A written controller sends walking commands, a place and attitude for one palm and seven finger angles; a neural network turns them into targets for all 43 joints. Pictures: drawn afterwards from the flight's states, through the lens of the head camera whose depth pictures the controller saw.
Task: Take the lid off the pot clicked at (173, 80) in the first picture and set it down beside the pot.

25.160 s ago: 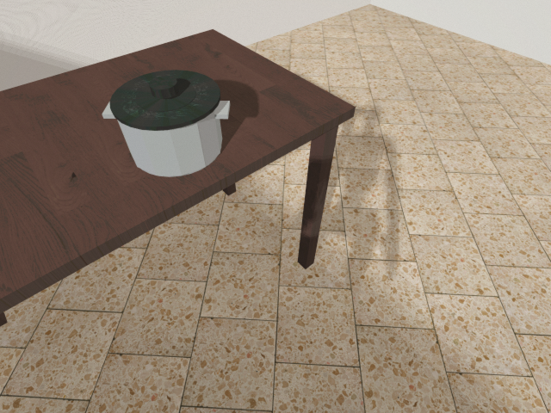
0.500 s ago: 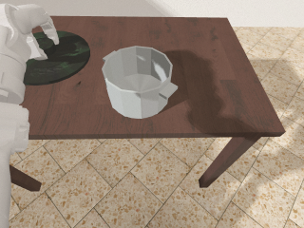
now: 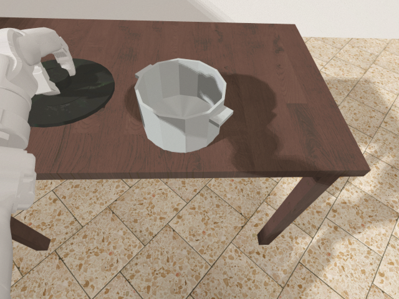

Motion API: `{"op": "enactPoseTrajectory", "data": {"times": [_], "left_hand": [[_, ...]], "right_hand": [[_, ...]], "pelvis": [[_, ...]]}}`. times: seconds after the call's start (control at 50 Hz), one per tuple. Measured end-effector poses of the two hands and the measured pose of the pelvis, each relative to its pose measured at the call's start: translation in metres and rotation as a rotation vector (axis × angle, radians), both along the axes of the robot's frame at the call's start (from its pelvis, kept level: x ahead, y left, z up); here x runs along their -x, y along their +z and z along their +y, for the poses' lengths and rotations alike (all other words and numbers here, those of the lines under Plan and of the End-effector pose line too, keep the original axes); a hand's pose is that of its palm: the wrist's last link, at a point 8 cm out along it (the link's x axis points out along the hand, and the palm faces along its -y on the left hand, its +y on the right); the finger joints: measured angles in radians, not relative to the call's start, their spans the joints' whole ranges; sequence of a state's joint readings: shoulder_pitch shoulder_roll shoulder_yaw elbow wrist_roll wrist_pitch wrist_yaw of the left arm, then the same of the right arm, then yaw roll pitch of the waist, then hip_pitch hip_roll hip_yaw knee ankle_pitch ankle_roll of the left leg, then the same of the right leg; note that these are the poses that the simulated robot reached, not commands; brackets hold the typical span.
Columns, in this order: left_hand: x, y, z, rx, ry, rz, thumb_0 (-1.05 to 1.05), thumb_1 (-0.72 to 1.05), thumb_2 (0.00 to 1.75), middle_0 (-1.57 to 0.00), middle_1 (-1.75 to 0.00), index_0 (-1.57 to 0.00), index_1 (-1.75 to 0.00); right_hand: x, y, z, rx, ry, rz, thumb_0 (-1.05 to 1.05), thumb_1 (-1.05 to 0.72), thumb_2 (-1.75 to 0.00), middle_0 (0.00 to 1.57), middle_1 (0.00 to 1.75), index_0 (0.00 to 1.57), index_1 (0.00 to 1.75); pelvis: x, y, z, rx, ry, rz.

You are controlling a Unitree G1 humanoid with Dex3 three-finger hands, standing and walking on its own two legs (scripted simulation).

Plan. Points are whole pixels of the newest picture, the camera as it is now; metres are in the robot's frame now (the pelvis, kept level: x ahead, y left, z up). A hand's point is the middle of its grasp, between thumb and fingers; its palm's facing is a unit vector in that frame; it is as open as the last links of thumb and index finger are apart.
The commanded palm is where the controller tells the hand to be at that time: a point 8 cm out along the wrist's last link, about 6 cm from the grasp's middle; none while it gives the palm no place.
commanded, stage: lower the lid onto the table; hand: left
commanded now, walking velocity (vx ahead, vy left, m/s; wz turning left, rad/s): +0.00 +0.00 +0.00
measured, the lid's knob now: (55, 79) +0.51 +0.27 +0.15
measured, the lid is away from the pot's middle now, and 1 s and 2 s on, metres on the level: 0.25 0.23 0.24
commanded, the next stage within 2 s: open the fingers wide in 1.82 s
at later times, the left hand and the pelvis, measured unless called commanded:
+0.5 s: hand (67, 86) +0.50 +0.25 +0.14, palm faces -0.46 -0.11 -0.88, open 8.5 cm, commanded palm +0.52 +0.25 +0.22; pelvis +0.00 +0.01 +0.00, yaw -1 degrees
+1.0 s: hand (73, 101) +0.49 +0.25 +0.11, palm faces -0.50 -0.14 -0.86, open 8.5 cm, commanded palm +0.53 +0.25 +0.18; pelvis +0.01 +0.00 -0.01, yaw -1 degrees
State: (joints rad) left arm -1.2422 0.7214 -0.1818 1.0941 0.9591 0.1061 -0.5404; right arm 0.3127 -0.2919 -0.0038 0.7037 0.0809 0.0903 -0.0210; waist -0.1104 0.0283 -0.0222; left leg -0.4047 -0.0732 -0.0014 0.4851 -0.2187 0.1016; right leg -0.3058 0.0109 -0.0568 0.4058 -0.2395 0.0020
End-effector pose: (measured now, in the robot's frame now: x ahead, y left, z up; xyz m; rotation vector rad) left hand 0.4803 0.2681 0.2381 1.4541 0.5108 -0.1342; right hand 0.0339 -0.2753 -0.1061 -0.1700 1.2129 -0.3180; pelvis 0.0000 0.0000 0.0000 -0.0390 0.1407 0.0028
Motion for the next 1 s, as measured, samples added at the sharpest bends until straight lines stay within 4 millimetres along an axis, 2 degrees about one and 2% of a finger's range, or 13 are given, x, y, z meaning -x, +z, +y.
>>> {"op": "enactPoseTrajectory", "data": {"times": [0.24, 0.6, 0.8, 1.0], "left_hand": [[-0.002, -0.020, -0.007, -0.007, -0.053, 0.042, -0.02, 0.17, 0.91, -0.65, -0.94, -0.57, -0.84], [-0.035, -0.043, -0.016, 0.029, -0.084, 0.054, -0.02, 0.17, 0.91, -0.65, -0.94, -0.56, -0.83], [-0.032, -0.060, -0.016, 0.009, -0.070, 0.090, -0.02, 0.18, 0.91, -0.64, -0.94, -0.56, -0.84], [-0.023, -0.075, -0.015, 0.032, -0.052, 0.112, -0.02, 0.18, 0.91, -0.65, -0.94, -0.56, -0.83]], "right_hand": [[0.012, 0.000, 0.002, 0.028, -0.003, 0.026, 0.00, -0.91, -0.90, 0.20, 0.30, 0.20, 0.30], [0.037, -0.004, 0.008, 0.021, -0.067, 0.108, 0.00, -0.91, -0.90, 0.20, 0.30, 0.20, 0.30], [0.026, -0.008, 0.007, -0.008, -0.056, 0.115, 0.00, -0.91, -0.90, 0.20, 0.30, 0.20, 0.30], [0.009, -0.005, -0.006, 0.022, -0.045, 0.062, 0.00, -0.91, -0.90, 0.20, 0.30, 0.20, 0.30]], "pelvis": [[0.004, -0.002, 0.005, 0.005, 0.005, 0.007], [-0.010, -0.005, 0.008, 0.005, -0.019, 0.065], [-0.012, -0.006, 0.003, 0.004, -0.013, 0.076], [-0.009, -0.007, -0.005, 0.004, -0.014, 0.072]]}}
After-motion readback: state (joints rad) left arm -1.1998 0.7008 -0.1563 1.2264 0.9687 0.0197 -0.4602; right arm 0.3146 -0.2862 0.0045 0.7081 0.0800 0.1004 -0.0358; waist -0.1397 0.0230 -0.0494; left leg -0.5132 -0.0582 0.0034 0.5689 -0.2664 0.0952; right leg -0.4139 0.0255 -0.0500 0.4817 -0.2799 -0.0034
